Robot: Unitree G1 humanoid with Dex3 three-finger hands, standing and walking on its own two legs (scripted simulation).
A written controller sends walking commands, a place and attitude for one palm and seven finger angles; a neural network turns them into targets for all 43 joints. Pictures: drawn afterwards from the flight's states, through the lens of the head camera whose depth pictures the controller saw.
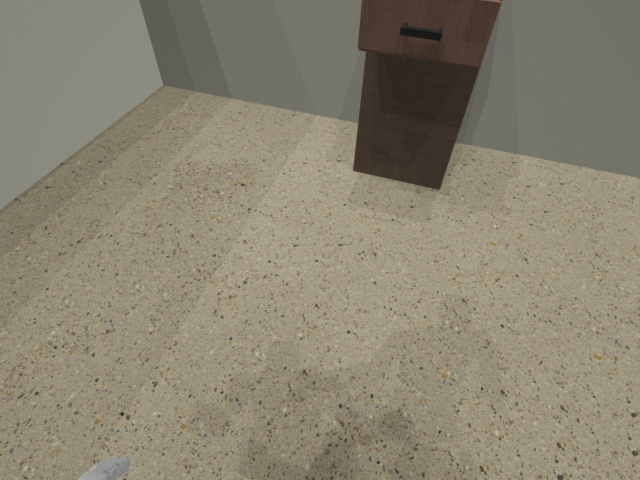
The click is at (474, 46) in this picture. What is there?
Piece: drawer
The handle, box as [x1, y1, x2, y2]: [400, 23, 442, 40]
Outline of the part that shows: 400,29 400,34 437,40 440,39 442,28 439,28 438,30 411,27 408,26 407,23 402,25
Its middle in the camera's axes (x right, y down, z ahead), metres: +0.30 -0.63 +1.17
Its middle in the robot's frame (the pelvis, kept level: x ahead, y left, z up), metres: +1.31 -0.25 +0.05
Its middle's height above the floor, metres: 0.82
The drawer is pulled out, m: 0.29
